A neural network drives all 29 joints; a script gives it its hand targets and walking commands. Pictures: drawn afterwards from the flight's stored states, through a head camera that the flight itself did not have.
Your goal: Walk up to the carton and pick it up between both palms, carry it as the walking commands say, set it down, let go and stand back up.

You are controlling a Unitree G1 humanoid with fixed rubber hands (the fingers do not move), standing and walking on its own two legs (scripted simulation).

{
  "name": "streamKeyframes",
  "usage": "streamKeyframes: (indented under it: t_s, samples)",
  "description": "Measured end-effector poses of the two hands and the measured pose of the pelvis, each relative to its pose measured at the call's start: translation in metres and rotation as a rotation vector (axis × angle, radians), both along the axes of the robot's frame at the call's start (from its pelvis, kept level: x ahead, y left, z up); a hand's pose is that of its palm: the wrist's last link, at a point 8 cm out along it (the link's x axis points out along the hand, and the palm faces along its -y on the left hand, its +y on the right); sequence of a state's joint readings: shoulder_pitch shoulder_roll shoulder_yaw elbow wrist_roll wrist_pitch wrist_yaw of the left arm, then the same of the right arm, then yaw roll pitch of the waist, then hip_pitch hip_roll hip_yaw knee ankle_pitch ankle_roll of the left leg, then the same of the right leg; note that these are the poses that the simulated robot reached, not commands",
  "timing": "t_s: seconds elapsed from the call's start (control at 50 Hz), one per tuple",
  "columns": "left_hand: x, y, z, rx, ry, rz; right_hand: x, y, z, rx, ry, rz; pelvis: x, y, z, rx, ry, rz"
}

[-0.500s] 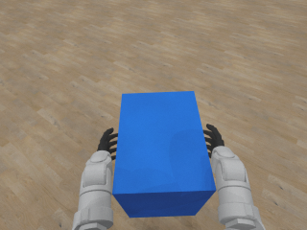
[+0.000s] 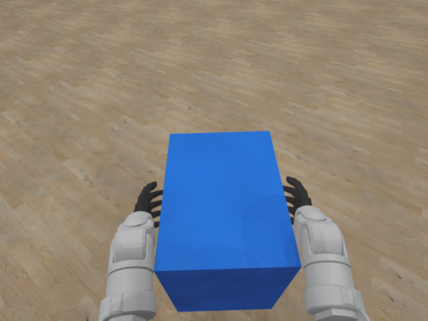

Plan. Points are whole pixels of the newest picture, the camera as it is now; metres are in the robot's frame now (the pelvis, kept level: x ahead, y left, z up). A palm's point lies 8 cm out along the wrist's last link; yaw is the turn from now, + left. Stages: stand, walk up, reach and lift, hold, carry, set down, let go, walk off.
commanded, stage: reach and lift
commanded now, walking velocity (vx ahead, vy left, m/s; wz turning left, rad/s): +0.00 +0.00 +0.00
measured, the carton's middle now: (222, 224) +0.32 +0.00 -0.03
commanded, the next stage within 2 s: hold in 0.76 s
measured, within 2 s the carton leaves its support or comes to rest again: neither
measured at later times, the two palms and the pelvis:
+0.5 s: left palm (145, 221) +0.29 +0.15 +0.04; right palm (303, 214) +0.29 -0.16 +0.04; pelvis +0.01 +0.00 +0.00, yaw +0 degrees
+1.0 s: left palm (145, 228) +0.28 +0.15 +0.04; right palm (306, 221) +0.27 -0.16 +0.05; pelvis +0.00 +0.00 +0.00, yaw +0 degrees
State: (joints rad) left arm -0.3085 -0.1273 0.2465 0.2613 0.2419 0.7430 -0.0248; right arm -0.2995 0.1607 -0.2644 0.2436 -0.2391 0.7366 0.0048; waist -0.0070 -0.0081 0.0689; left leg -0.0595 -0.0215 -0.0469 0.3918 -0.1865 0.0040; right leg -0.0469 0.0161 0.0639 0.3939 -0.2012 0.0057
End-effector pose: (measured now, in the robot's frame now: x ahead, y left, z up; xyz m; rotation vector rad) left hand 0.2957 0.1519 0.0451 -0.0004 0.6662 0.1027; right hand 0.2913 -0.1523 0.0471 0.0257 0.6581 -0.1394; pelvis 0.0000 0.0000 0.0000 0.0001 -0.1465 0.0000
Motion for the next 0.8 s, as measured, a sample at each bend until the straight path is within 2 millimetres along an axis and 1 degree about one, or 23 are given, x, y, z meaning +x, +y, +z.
streamKeyframes:
  t_s: [0.16, 0.36, 0.58, 0.8]
  samples:
    - [-0.002, 0.004, 0.000, -0.002, -0.002, 0.021, 0.003, 0.004, -0.001, -0.002, -0.001, 0.019, 0.001, -0.001, 0.000, 0.000, -0.001, 0.004]
    - [-0.002, 0.000, 0.000, -0.002, -0.001, 0.023, 0.003, 0.000, -0.001, -0.005, -0.001, 0.023, 0.006, -0.003, 0.001, 0.002, 0.003, 0.001]
    - [-0.006, -0.004, -0.001, 0.002, 0.001, 0.019, -0.002, -0.004, -0.002, -0.012, 0.002, 0.028, 0.009, -0.005, 0.002, 0.003, 0.006, -0.002]
    - [-0.013, -0.004, -0.001, 0.011, -0.001, 0.011, -0.009, -0.004, -0.002, -0.020, 0.001, 0.032, 0.008, -0.004, 0.002, 0.003, 0.002, -0.001]
